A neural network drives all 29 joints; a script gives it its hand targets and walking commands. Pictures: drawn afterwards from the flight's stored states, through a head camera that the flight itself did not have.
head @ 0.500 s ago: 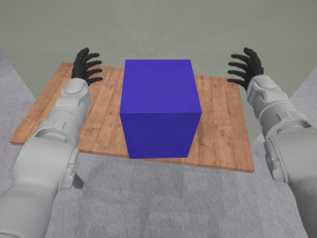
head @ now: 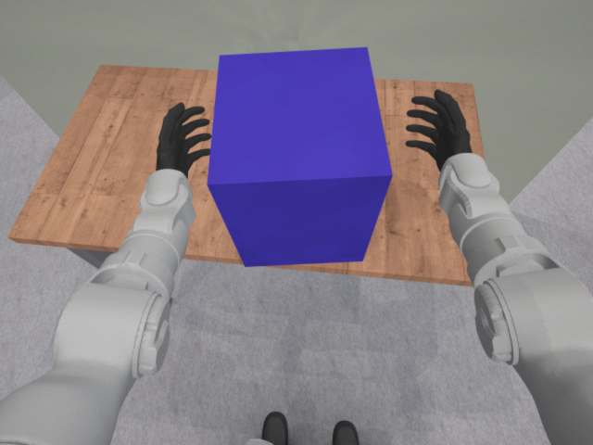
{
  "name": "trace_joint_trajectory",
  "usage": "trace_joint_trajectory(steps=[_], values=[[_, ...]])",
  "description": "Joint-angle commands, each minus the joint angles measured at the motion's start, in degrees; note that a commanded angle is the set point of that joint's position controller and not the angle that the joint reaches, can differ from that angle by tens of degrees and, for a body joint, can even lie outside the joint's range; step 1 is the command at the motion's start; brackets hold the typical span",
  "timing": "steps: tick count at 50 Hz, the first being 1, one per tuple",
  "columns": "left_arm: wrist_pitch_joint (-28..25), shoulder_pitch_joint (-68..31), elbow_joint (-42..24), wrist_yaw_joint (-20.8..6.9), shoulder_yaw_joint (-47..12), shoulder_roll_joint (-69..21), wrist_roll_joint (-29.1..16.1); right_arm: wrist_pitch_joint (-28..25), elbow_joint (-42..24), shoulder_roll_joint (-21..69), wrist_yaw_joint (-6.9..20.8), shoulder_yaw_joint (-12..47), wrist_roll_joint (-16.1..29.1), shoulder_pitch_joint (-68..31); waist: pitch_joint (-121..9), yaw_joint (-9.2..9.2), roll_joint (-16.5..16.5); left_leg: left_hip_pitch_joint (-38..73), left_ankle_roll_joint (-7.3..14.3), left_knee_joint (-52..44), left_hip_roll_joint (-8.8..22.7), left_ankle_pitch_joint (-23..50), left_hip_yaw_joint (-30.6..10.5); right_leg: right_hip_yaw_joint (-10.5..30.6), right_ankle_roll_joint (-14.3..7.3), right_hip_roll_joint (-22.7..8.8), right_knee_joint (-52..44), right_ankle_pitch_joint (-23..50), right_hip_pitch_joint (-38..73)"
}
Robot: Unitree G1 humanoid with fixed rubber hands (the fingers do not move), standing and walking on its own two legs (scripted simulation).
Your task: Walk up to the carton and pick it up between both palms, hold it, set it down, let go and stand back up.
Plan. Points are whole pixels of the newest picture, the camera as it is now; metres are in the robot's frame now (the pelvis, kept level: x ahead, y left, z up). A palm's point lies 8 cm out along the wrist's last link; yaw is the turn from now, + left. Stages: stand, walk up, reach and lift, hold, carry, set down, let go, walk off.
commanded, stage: reach and lift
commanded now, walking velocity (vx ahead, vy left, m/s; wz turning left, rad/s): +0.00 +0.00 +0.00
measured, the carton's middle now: (299, 169) +0.50 +0.05 +0.00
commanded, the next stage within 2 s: none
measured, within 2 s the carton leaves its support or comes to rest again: neither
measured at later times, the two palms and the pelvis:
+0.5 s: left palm (194, 173) +0.46 +0.19 +0.04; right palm (407, 158) +0.50 -0.10 +0.04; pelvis +0.02 +0.00 +0.01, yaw +3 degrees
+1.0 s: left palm (199, 176) +0.46 +0.18 +0.04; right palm (409, 168) +0.49 -0.11 +0.04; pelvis +0.05 -0.01 +0.03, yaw +7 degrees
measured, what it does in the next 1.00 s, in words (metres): shifts its weight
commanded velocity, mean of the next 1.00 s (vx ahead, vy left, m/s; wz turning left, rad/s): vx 0.00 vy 0.00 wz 0.00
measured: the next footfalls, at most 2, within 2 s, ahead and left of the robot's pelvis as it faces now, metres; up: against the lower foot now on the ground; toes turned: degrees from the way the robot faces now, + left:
none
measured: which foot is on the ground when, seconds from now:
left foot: down 0.00-1.00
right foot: down 0.00-1.00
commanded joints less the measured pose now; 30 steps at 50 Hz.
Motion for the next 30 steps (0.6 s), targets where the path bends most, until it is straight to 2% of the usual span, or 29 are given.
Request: trace_joint_trajectory(steps=[1,4,5,7,9,11,15,16,19,20,24,25,28,30], values=[[-3.84,-24.63,-5.35,-1.11,4.0,10.2,2.87,-3.93,-8.42,-8.19,-1.02,-2.52,-2.56,-27.7,-43.26,-2.38,-6.95,29.72,-1.23,0.69,-0.17,21.0,-1.32,-0.03,5.79,-2.47,1.81,25.28,27.75],[-4.62,-23.23,-2.05,-1.9,3.84,7.9,3.41,-4.14,-5.84,-5.82,-0.65,-2.19,-2.25,-26.6,-36.12,-2.33,-6.48,28.66,-1.32,-0.64,0.17,18.0,-1.5,0.59,4.98,-3.11,0.08,21.14,27.73],[-5.12,-23.33,-2.15,-1.89,4.13,7.71,3.96,-4.21,-6.09,-5.16,-0.72,-2.64,-2.86,-25.84,-35.78,-1.85,-5.85,28.49,-1.16,-0.99,0.36,17.24,-1.66,0.94,4.76,-3.31,-0.5,19.44,28.28],[-6.4,-25.0,-3.0,-1.62,4.66,8.0,4.14,-4.88,-8.34,-4.53,-0.81,-4.09,-4.04,-26.9,-36.36,-2.07,-5.72,28.96,-1.59,-1.45,0.1,16.88,-1.5,0.19,4.68,-2.9,-1.18,18.29,27.76],[-7.59,-26.21,-4.29,-1.03,5.58,7.58,5.43,-5.19,-9.55,-3.31,-0.88,-5.21,-5.92,-27.03,-38.09,-1.75,-5.13,30.19,-1.93,-2.16,-0.22,17.65,-1.74,0.08,4.6,-3.08,-1.87,18.97,27.36],[-8.47,-25.02,-6.41,-0.64,6.3,4.41,8.06,-5.21,-9.57,-0.25,-0.58,-7.12,-7.62,-24.84,-38.28,-1.98,-1.47,34.21,-2.51,-2.2,-0.6,20.74,-1.65,-0.6,4.03,-2.83,-3.21,18.64,24.52],[-8.75,-25.69,-11.56,-0.22,11.67,1.24,14.96,-5.65,-13.04,3.64,-1.27,-13.01,-14.47,-23.97,-42.89,-1.28,1.1,39.62,-3.62,-2.2,-0.92,25.66,-1.42,-1.22,2.84,-2.17,-5.3,22.6,24.7],[-8.23,-24.15,-13.05,-0.13,13.48,0.63,17.7,-5.7,-13.62,3.81,-1.86,-15.31,-16.79,-22.16,-42.87,-1.72,2.35,40.34,-3.76,-2.39,-1.23,26.59,-1.5,-1.38,2.71,-1.91,-5.65,23.98,25.34],[-7.08,-23.03,-18.56,0.61,19.32,-2.8,25.06,-6.0,-18.12,7.31,-2.98,-22.02,-24.95,-21.1,-43.46,-1.7,3.04,43.55,-4.44,-3.8,-1.83,28.31,-1.64,-2.88,2.36,-0.98,-7.7,24.58,25.89],[-6.19,-21.59,-19.59,0.47,21.2,-5.11,28.31,-5.89,-18.09,9.47,-3.11,-24.61,-28.18,-19.37,-42.54,-2.21,3.76,44.94,-4.77,-4.2,-1.99,29.67,-1.63,-3.1,2.0,-0.67,-8.41,25.87,26.98],[-2.92,-17.34,-23.67,-0.09,26.62,-15.33,39.1,-5.12,-21.36,18.65,-3.43,-33.24,-42.81,-13.96,-40.53,-4.97,2.24,48.23,-5.63,-6.37,-2.59,31.51,-2.35,-4.84,1.44,0.3,-10.89,27.82,29.92],[-2.06,-16.98,-23.79,-0.5,26.94,-18.18,40.83,-4.81,-21.36,22.45,-2.87,-34.04,-45.88,-13.19,-38.75,-5.42,0.76,47.52,-5.66,-7.39,-2.81,29.88,-2.23,-5.25,1.4,0.29,-11.53,26.87,31.53],[-0.22,-15.22,-21.1,-3.42,24.04,-31.61,44.36,-4.29,-20.15,37.43,0.57,-34.6,-53.86,-9.68,-31.95,-7.08,-0.08,46.12,-5.27,-9.93,-2.36,27.29,-3.36,-5.55,1.72,-0.7,-12.1,27.38,36.84],[0.58,-13.47,-19.63,-4.54,23.04,-34.3,45.5,-4.24,-20.71,40.28,2.09,-35.78,-56.57,-7.98,-29.74,-7.41,0.32,45.86,-5.63,-10.52,-1.83,27.09,-4.04,-5.65,1.61,-1.34,-11.52,28.14,39.93]])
